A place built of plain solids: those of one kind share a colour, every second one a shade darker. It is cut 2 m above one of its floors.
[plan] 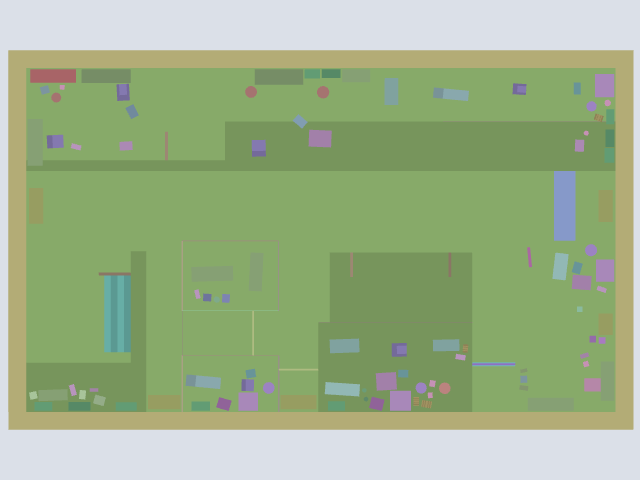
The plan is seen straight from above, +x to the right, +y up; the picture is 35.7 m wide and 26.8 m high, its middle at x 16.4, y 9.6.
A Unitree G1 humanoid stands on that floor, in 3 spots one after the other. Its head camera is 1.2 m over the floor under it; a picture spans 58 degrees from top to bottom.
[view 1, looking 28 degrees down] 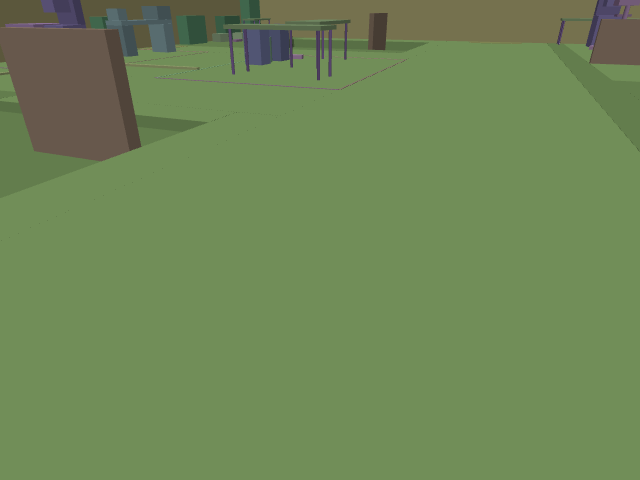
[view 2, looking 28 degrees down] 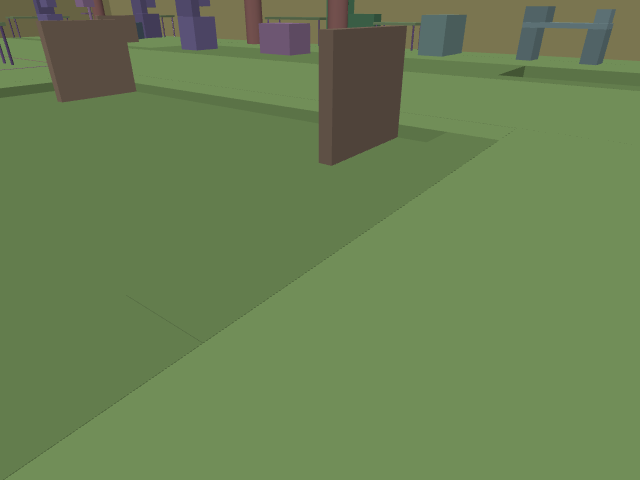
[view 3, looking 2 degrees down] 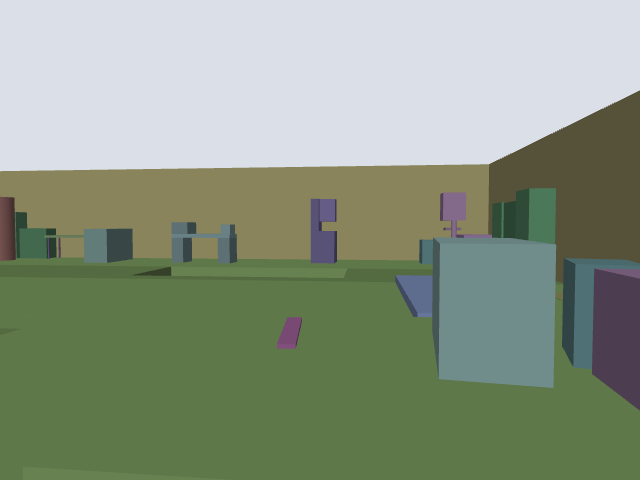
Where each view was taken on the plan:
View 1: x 21.35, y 12.13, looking -158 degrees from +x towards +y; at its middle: floor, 2.56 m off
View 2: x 26.10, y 4.20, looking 127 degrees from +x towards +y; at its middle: floor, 2.56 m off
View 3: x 28.85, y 4.32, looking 96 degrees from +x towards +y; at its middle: bandsaw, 13.49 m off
